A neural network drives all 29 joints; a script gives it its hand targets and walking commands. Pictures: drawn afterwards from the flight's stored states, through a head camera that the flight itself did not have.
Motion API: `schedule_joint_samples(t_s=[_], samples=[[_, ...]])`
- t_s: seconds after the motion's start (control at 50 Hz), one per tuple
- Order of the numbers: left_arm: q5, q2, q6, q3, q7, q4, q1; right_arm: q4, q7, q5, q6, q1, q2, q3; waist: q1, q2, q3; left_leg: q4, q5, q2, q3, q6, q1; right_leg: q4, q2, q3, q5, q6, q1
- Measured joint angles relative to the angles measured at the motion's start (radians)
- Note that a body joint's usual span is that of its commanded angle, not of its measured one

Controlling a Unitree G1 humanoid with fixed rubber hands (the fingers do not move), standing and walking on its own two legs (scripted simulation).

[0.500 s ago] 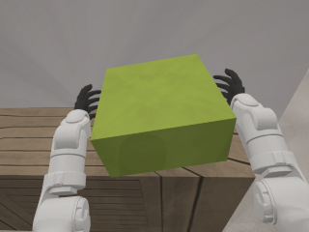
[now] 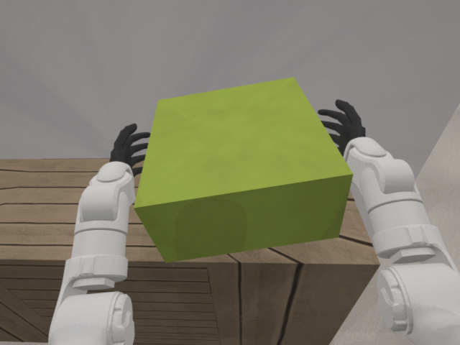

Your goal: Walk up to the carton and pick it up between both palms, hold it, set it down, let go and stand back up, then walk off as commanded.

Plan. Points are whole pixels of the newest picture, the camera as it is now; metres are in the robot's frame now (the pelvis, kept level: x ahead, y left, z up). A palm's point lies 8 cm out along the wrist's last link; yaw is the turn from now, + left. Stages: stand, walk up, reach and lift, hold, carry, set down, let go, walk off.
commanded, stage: hold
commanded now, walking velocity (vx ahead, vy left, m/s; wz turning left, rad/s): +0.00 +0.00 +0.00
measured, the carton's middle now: (236, 159) +0.43 +0.01 +0.14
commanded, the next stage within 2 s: none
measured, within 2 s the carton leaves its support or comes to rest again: neither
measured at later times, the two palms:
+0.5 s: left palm (123, 168) +0.37 +0.20 +0.17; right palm (351, 144) +0.39 -0.19 +0.19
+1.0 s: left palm (123, 162) +0.37 +0.20 +0.19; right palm (354, 146) +0.39 -0.19 +0.19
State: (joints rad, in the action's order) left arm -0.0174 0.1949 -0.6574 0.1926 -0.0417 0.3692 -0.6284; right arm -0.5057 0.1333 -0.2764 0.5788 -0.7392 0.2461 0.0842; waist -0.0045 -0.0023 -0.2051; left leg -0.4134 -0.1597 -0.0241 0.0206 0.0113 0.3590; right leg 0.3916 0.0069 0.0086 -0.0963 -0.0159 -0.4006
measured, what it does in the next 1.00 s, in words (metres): stands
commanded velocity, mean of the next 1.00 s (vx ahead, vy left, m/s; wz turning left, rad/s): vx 0.00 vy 0.00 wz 0.00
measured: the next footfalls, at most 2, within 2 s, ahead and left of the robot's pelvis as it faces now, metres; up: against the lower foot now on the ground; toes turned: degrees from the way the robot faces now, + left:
none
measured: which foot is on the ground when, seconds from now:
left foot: down 0.00-1.00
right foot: down 0.00-1.00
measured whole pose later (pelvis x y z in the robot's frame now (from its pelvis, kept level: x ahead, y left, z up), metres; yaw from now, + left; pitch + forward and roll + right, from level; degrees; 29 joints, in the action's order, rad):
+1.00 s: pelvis +0.00 +0.00 +0.00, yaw +0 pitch +6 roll +0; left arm -0.01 0.19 -0.67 0.19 -0.04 0.33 -0.62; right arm -0.47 0.13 -0.28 0.58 -0.71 0.25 0.08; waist 0.00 0.03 -0.21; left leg -0.41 -0.16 -0.02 0.02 0.01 0.35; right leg 0.38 0.01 0.01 -0.10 -0.02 -0.39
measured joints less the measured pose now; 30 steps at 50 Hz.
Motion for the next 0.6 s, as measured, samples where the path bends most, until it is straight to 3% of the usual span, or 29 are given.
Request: schedule_joint_samples(t_s=[0.34,0.6], samples=[[0.004,-0.001,-0.002,0.000,0.002,-0.001,0.000,0.000,-0.001,0.000,0.000,0.000,0.001,0.000,0.000,0.017,0.000,0.001,0.001,0.000,0.000,0.000,0.000,0.000,0.000,0.000,0.000,0.000,0.000],[0.006,-0.001,-0.003,0.000,0.003,-0.002,0.000,0.007,0.000,0.000,0.003,0.002,0.001,0.000,0.000,-0.019,0.000,0.003,0.002,0.000,0.000,0.000,-0.001,-0.001,0.000,0.000,0.000,0.000,0.001]])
